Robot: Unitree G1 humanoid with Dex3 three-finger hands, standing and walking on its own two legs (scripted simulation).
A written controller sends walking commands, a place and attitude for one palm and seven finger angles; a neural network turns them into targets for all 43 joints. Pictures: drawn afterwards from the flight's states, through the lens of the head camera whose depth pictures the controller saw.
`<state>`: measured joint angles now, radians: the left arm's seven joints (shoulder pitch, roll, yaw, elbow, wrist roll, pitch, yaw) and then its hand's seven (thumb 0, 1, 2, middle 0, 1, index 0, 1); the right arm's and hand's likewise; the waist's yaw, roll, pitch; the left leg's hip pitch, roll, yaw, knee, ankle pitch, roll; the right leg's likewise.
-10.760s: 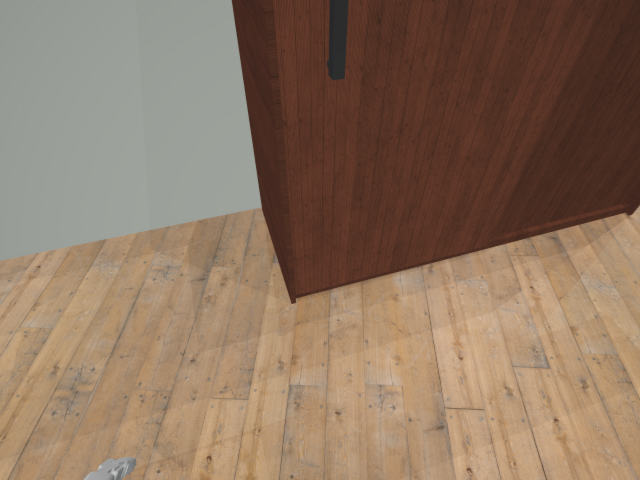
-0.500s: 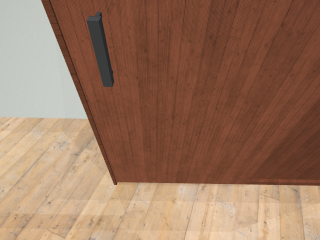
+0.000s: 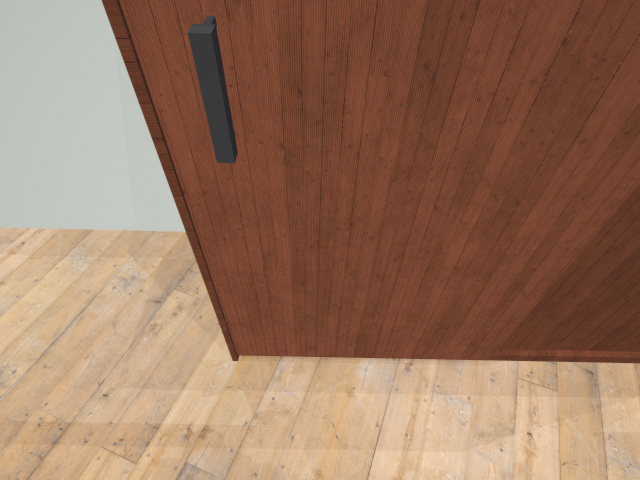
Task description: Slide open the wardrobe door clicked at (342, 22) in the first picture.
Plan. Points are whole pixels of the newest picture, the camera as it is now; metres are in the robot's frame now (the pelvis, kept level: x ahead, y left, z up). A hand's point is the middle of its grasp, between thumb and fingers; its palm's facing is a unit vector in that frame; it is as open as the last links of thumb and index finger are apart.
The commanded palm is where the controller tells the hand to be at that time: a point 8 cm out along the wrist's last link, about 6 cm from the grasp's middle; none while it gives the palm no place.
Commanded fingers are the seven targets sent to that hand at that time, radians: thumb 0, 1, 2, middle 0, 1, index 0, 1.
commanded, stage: look again from close up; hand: left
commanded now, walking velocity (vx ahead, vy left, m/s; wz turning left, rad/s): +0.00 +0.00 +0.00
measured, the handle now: (219, 93) +0.56 +0.18 +0.20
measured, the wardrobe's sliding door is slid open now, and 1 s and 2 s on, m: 0.00 0.00 0.00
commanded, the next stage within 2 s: shuffle to correct the standing spot in 0.42 s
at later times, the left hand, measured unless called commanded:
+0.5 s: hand out of the picture +0.00 +0.18 -0.18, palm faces +0.02 -0.98 -0.20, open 7.4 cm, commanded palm none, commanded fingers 0.00 0.90 0.90 -0.20 -0.30 -0.20 -0.30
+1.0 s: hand out of the picture +0.04 +0.18 -0.19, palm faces +0.02 -0.99 -0.13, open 7.4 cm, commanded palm none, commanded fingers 0.00 0.90 0.90 -0.20 -0.30 -0.20 -0.30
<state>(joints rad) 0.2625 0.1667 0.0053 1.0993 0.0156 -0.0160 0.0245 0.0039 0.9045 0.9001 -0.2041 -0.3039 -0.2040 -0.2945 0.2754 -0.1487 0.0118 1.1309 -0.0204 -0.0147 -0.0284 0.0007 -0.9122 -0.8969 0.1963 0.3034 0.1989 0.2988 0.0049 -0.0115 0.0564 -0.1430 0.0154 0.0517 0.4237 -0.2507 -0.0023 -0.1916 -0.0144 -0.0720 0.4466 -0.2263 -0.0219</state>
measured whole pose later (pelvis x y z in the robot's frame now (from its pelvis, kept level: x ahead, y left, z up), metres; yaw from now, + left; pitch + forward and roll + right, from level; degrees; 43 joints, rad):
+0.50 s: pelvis +0.00 +0.00 +0.00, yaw +0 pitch -1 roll +0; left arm 0.26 0.17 0.00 1.10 0.02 -0.02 0.02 0.00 0.90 0.90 -0.20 -0.30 -0.20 -0.29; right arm 0.26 -0.16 0.01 1.12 -0.02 -0.02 -0.03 0.00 -0.91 -0.90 0.20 0.30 0.20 0.30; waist 0.01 -0.01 0.05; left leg -0.15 0.01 0.05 0.42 -0.24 0.00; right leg -0.21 -0.02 -0.07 0.45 -0.22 -0.02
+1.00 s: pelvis +0.07 +0.02 -0.01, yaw +0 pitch +0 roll -1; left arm 0.32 0.14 0.05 1.11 0.03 0.00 0.00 0.01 0.91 0.90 -0.20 -0.30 -0.20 -0.29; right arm 0.43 -0.09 0.01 1.12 -0.04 -0.07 -0.04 0.00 -0.91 -0.90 0.20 0.30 0.20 0.30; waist -0.03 -0.03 0.06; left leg -0.09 0.01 0.07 0.47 -0.38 0.03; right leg -0.42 -0.03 -0.10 1.01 -0.51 -0.04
